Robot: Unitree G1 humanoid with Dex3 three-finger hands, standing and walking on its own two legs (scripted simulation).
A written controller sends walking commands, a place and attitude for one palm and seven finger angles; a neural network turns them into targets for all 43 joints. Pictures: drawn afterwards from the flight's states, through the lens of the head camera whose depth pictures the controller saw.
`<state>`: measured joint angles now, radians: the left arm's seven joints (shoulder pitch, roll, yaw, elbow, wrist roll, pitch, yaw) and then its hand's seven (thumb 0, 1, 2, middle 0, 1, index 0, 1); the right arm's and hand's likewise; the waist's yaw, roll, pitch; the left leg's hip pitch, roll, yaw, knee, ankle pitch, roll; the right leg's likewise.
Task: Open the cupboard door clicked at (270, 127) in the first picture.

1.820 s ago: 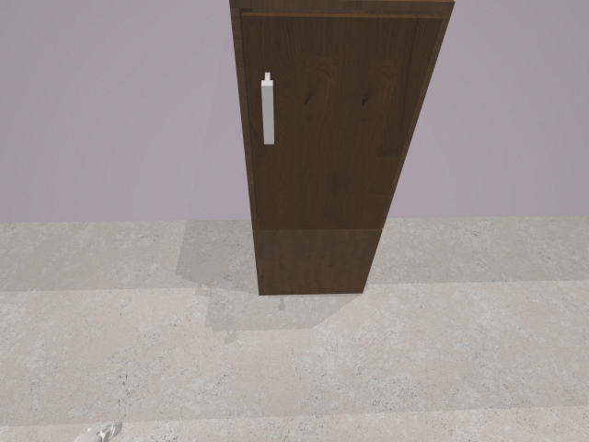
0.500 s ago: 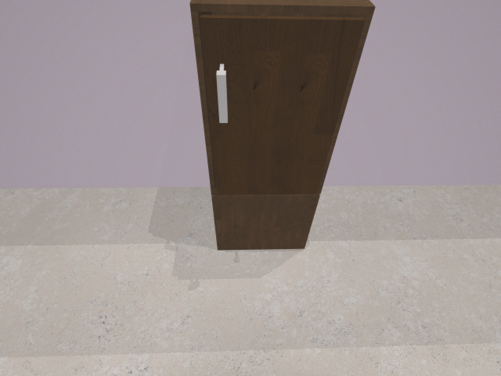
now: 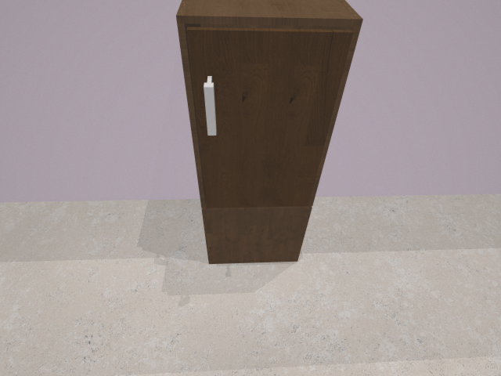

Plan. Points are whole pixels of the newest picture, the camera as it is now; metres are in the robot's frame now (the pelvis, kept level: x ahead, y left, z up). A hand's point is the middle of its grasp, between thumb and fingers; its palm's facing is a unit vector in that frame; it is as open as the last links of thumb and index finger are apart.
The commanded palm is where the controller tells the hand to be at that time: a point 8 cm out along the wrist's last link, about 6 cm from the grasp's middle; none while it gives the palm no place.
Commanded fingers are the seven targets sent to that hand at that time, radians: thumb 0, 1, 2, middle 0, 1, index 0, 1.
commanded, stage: take the last steps up to it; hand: left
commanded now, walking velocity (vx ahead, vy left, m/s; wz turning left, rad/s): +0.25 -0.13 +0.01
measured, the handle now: (210, 106) +0.70 +0.14 +0.08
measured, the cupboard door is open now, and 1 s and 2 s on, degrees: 0 0 0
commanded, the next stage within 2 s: come to a stop and stand still in 0.32 s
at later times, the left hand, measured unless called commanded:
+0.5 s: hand out of the picture +0.01 +0.10 -0.19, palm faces +0.13 -0.99 -0.11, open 7.4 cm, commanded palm none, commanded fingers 0.00 0.90 0.90 -0.20 -0.30 -0.20 -0.30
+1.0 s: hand (202, 374) +0.17 +0.10 -0.16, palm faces +0.07 -0.96 -0.27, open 7.4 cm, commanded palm none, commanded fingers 0.00 0.90 0.90 -0.20 -0.30 -0.20 -0.30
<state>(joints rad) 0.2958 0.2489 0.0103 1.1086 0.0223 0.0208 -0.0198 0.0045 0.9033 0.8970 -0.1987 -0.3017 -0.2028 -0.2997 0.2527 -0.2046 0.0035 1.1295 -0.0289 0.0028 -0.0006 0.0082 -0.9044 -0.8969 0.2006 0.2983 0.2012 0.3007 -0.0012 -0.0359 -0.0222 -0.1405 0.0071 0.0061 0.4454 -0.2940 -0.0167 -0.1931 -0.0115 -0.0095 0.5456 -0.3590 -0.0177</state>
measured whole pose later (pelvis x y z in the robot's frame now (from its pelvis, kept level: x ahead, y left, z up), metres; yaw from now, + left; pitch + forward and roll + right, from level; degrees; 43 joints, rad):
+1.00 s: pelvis +0.15 -0.09 -0.01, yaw +1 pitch -2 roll +1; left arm 0.28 0.14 0.03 0.99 0.03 0.02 0.03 0.00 0.91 0.90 -0.20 -0.30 -0.20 -0.30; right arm 0.20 -0.21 -0.08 1.02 -0.03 0.07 0.00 0.01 -0.91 -0.90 0.20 0.30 0.20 0.30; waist 0.00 0.06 0.04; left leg -0.44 0.01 0.03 0.85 -0.40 -0.01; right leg -0.26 -0.06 -0.05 0.61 -0.32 0.00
